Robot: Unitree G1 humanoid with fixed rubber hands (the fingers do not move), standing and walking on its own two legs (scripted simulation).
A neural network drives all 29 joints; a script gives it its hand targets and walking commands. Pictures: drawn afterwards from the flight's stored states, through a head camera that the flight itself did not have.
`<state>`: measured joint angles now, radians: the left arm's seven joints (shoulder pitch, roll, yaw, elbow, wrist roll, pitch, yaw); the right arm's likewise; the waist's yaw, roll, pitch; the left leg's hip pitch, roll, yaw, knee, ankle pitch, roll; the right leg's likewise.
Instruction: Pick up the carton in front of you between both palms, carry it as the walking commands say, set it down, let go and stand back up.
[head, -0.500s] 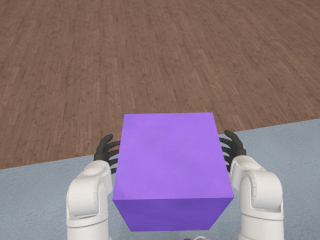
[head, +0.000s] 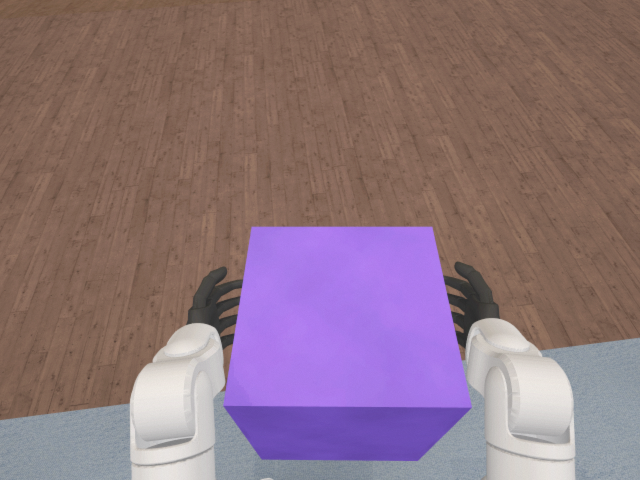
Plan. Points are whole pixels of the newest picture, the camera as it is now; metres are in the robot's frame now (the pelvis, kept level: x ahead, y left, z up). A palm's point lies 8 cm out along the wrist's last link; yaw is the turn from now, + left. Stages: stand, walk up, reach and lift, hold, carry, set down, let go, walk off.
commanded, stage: carry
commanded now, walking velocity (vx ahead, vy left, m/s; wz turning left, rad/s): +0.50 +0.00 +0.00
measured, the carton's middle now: (340, 352) +0.27 +0.00 +0.03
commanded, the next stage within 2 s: none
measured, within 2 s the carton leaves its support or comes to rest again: neither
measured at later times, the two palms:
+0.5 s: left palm (243, 131) +0.63 +0.15 +0.13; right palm (420, 125) +0.63 -0.15 +0.13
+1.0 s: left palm (275, 25) +1.06 +0.12 +0.16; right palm (400, 19) +1.07 -0.18 +0.16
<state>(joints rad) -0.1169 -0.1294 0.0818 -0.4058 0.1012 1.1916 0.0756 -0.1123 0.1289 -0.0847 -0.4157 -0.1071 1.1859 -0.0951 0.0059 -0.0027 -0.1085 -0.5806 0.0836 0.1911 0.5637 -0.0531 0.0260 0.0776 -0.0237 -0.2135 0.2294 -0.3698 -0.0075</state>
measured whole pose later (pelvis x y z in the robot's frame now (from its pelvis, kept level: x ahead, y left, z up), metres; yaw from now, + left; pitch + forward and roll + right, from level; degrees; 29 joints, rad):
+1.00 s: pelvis +0.67 -0.02 +0.00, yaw -2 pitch +6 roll +1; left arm -0.88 -0.01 0.31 0.05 0.07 1.32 0.14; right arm -0.92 -0.01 -0.31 0.08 -0.08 1.32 -0.14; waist 0.03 0.00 0.03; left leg -0.67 0.01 0.15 0.66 -0.15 0.09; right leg -0.09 -0.02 -0.15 0.46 -0.46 -0.05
